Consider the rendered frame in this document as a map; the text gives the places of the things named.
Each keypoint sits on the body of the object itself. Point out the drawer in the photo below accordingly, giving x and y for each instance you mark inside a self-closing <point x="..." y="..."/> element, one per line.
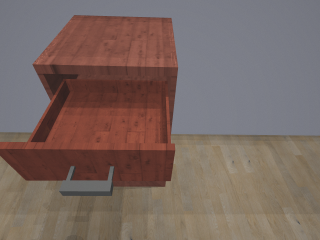
<point x="93" y="124"/>

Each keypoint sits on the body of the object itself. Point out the handle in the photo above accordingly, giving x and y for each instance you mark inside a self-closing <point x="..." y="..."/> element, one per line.
<point x="71" y="187"/>

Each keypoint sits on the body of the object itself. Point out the cabinet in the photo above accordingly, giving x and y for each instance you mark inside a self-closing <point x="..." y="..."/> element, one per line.
<point x="91" y="47"/>

